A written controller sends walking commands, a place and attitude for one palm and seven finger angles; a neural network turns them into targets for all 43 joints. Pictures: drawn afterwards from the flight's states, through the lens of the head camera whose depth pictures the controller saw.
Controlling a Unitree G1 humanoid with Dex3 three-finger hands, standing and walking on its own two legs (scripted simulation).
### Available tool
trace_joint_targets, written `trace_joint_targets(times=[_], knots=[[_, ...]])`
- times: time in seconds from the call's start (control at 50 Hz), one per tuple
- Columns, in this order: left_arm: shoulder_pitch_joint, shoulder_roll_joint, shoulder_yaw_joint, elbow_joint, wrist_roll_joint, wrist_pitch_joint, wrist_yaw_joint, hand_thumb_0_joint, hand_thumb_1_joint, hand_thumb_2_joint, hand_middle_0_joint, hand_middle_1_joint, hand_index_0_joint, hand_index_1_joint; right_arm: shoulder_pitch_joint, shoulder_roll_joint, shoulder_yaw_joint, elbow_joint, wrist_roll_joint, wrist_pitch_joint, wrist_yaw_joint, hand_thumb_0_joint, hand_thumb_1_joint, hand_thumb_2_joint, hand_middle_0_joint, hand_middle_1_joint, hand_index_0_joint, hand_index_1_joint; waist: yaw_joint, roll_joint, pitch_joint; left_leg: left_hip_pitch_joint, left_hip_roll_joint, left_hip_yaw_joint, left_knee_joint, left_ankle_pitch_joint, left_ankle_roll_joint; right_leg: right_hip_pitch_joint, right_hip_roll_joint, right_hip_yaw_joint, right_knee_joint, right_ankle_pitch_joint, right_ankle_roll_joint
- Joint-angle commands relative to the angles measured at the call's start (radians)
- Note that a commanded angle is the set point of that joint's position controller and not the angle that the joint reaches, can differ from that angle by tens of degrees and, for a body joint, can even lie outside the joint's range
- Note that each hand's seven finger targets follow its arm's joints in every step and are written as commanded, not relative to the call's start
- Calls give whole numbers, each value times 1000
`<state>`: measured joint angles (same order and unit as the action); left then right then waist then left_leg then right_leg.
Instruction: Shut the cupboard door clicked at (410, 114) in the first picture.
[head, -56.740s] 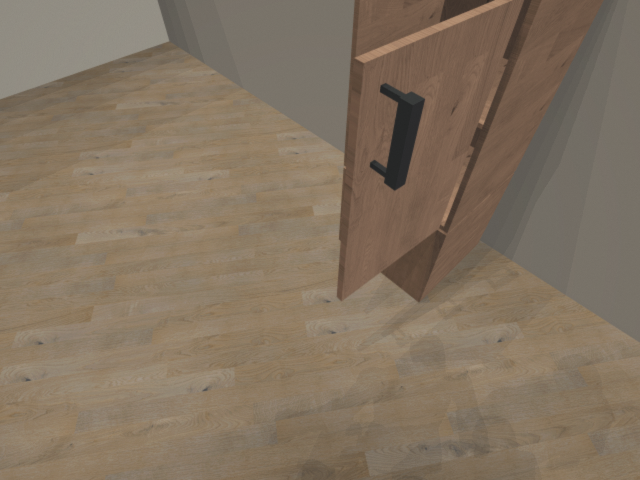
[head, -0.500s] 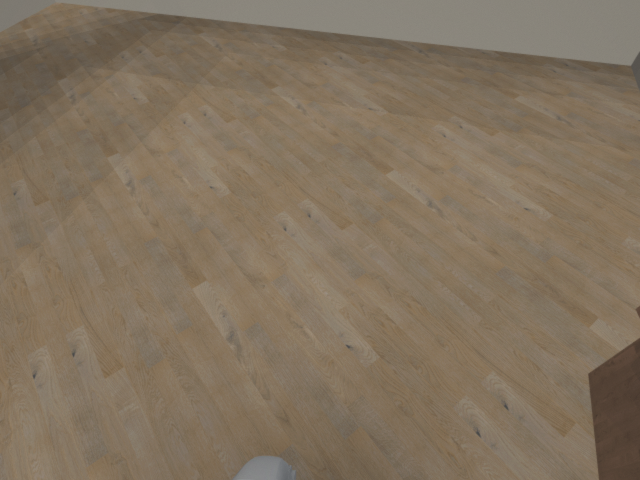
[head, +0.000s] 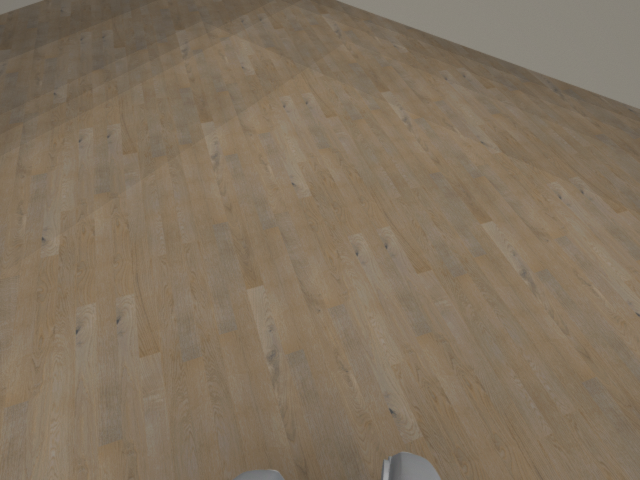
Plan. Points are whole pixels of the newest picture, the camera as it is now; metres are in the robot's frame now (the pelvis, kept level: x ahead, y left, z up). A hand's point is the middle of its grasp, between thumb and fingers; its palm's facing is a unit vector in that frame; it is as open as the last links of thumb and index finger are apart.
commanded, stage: walk to a spot facing it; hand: left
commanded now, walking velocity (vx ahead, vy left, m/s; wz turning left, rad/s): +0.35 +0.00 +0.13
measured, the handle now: out of the picture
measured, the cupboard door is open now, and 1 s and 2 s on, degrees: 12 12 12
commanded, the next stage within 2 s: turn to face it in 0.16 s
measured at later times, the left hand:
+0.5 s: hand (244, 377) +0.27 +0.14 -0.15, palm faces +0.07 -0.97 -0.21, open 7.1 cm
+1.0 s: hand (254, 289) +0.43 +0.15 -0.15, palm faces -0.27 -0.94 -0.23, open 7.4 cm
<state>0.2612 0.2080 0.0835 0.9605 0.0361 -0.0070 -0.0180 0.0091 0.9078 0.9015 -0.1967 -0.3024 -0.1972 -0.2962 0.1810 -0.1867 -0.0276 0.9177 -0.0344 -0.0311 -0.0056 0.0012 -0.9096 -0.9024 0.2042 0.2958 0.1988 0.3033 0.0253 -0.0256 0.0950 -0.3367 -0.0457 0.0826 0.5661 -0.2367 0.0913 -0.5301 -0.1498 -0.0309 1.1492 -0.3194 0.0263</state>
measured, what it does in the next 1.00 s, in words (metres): walks ahead, turning right: right foot, then left foot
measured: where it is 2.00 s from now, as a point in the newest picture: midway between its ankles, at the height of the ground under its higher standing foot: (325, 432)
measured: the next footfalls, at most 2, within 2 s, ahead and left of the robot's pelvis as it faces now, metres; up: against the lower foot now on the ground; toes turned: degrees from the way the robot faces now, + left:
right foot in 0.28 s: +0.25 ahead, -0.15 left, +0.00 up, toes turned -3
left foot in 0.64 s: +0.34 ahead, +0.08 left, +0.00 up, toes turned -1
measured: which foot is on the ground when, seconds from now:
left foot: down 0.00-0.28, up 0.30-0.62, down 0.64-1.00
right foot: up 0.00-0.26, down 0.28-0.64, up 0.66-1.00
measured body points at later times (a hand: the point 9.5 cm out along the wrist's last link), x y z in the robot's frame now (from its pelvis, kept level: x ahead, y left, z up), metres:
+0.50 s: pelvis +0.20 -0.04 +0.01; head +0.24 -0.05 +0.46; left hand +0.27 +0.19 -0.13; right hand +0.22 -0.27 -0.14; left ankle +0.20 +0.08 -0.68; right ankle +0.21 -0.15 -0.73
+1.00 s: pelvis +0.27 -0.02 +0.01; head +0.31 -0.03 +0.45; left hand +0.44 +0.20 -0.13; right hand +0.26 -0.29 -0.14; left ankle +0.30 +0.08 -0.73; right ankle +0.24 -0.14 -0.71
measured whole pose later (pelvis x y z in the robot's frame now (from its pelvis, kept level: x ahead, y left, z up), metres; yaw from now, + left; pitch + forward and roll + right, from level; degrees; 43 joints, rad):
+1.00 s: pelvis +0.27 -0.02 +0.01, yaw -19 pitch +0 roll -2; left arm 0.16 0.23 0.10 0.90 0.02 0.06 -0.03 0.00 0.91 0.90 -0.19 -0.30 -0.20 -0.30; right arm 0.19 -0.22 -0.04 0.92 -0.04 0.02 -0.02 0.00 -0.91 -0.90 0.21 0.30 0.20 0.30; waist 0.00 0.03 0.09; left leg -0.24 0.15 0.26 0.58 -0.32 0.01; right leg -0.34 -0.03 -0.09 0.72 -0.37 0.03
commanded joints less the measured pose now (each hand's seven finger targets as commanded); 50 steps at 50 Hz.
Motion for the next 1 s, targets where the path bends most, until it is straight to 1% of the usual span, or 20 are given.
trace_joint_targets(times=[0.0, 0.16, 0.22, 0.24, 0.26, 0.28, 0.3, 0.32, 0.34, 0.36, 0.4, 0.48, 0.56, 0.58, 0.62, 0.64, 0.7, 0.76, 0.92, 0.98], knots=[[28, 40, 0, -62, 4, -8, -3, 0, 900, 900, -200, -300, -200, -300, 112, -132, -42, -2, 11, -31, -13, 0, -900, -900, 200, 300, 200, 300, -29, 88, -74, 76, 256, -296, -400, -160, 110, -49, 8, 11, -142, 121, 14], [-150, 45, -13, -112, -3, -25, -9, 0, 900, 900, -200, -300, -200, -300, 206, -114, -39, 80, 7, -34, -13, 0, -900, -900, 200, 300, 200, 300, -55, 100, -17, 184, 265, -250, -342, 91, 120, 69, 67, -14, -512, 168, 1], [-32, 71, -3, -75, -4, -40, -2, 0, 900, 900, -200, -300, -200, -300, 209, -107, -32, 99, 13, -28, -16, 0, -900, -900, 200, 300, 200, 300, 3, 55, -74, 145, 204, -211, -173, 191, 64, 331, 111, -37, -676, 201, -17], [78, 121, 9, -41, 0, -52, 6, 0, 900, 900, -200, -300, -200, -300, 211, -84, -29, 101, 23, -32, -12, 0, -900, -900, 200, 300, 200, 300, 49, -32, -124, 33, 146, -163, 5, 200, 25, 537, 43, 66, -721, 223, -49], [210, 184, 23, 8, 3, -59, 18, 0, 900, 900, -200, -300, -200, -300, 243, -39, -20, 93, 28, -40, -6, 0, -900, -900, 200, 300, 200, 300, 80, -188, -221, -142, 25, -50, 243, -31, -28, 750, -167, 300, -772, 334, -134], [255, 201, 26, 26, -9, -59, 24, 0, 900, 900, -200, -300, -200, -300, 255, -49, -19, 83, 25, -35, -14, 0, -900, -900, 200, 300, 200, 300, 73, -270, -256, -224, -9, -38, 485, -378, -56, 771, -295, 475, -827, 511, -249], [197, 171, 18, 24, -13, -57, 30, 0, 900, 900, -200, -300, -200, -300, 225, -67, -26, 93, 20, -28, -19, 0, -900, -900, 200, 300, 200, 300, 61, -261, -226, -254, 38, -100, 594, -366, -65, 693, -282, 461, -827, 607, -278], [136, 126, 9, 14, -14, -52, 39, 0, 900, 900, -200, -300, -200, -300, 176, -55, -26, 85, 24, -26, -22, 0, -900, -900, 200, 300, 200, 300, 42, -136, -172, -275, 69, -109, 611, -311, -79, 637, -253, 389, -814, 667, -292], [86, 93, 3, 5, -17, -46, 45, 0, 900, 900, -200, -300, -200, -300, 147, -31, -20, 85, 24, -19, -18, 0, -900, -900, 200, 300, 200, 300, 18, -36, -135, -249, 102, -106, 560, -260, -88, 562, -204, 283, -804, 724, -276], [58, 80, -3, 2, -15, -49, 45, 0, 900, 900, -200, -300, -200, -300, 158, -3, -13, 84, 20, -10, -14, 0, -900, -900, 200, 300, 200, 300, -9, -28, -136, -201, 108, -79, 482, -229, -101, 505, -156, 193, -803, 784, -243], [30, 65, -9, 4, -14, -51, 41, 0, 900, 900, -200, -300, -200, -300, 187, 22, -7, 91, 17, 10, -10, 0, -900, -900, 200, 300, 200, 300, -42, -118, -135, -119, 99, -26, 364, -180, -123, 419, -101, 123, -810, 842, -212], [20, 104, 13, -9, -13, -31, 40, 0, 900, 900, -200, -300, -200, -300, 128, 9, -17, 51, 19, 29, -12, 0, -900, -900, 200, 300, 200, 300, -39, -113, -138, -72, 74, -4, 223, -109, -140, 383, -71, 174, -787, 749, -208], [-38, 134, 24, -37, -18, -1, 35, 0, 900, 900, -200, -300, -200, -300, 119, -50, -27, 24, 20, 25, -19, 0, -900, -900, 200, 300, 200, 300, -69, -119, -115, 131, 61, -12, 3, 24, -142, 224, -28, 221, -754, 388, -152], [-48, 115, 21, -48, -20, 6, 33, 0, 900, 900, -200, -300, -200, -300, 140, -85, -32, 24, 19, 18, -23, 0, -900, -900, 200, 300, 200, 300, -85, -64, -105, 232, 101, -41, -78, 73, -133, 133, 11, 206, -714, 262, -118], [-2, 42, 7, -74, -30, 20, 25, 0, 900, 900, -200, -300, -200, -300, 192, -238, -56, 9, -2, 12, -34, 0, -900, -900, 200, 300, 200, 300, -93, 291, -142, 304, 475, -417, -243, 157, 46, -16, 205, 19, -377, -281, -22], [-17, 69, 5, -90, -20, 22, 24, 0, 900, 900, -200, -300, -200, -300, 169, -243, -55, -9, -4, 15, -35, 0, -900, -900, 200, 300, 200, 300, -92, 241, -122, 230, 531, -448, -277, 99, 103, -15, 173, 40, -193, -347, -22], [-27, 85, 24, -75, -14, 42, 2, 0, 900, 900, -200, -300, -200, -300, 41, -195, -39, -53, -2, 17, -40, 0, -900, -900, 200, 300, 200, 300, -33, 184, -97, 156, 439, -246, -272, 232, 74, -13, 112, 42, -10, -195, 6], [-21, 66, 21, -80, -16, 63, -9, 0, 900, 900, -200, -300, -200, -300, 12, -185, -41, -66, 1, 20, -41, 0, -900, -900, 200, 300, 200, 300, -23, 192, -112, 163, 396, -99, -256, 257, 53, 31, 99, 3, -97, -140, 24], [-92, 63, 12, -135, -9, 53, -13, 0, 900, 900, -200, -300, -200, -300, 52, -223, -69, -48, 2, 36, -28, 0, -900, -900, 200, 300, 200, 300, -52, 218, -124, 215, 423, 2, -153, 364, 36, 154, 135, -75, -403, -81, 6], [-15, 103, 20, -125, -8, 40, -9, 0, 900, 900, -200, -300, -200, -300, 22, -228, -74, -59, 10, 41, -19, 0, -900, -900, 200, 300, 200, 300, 2, 166, -151, 142, 377, 71, 11, 302, -43, 339, 137, -79, -653, 137, -22]])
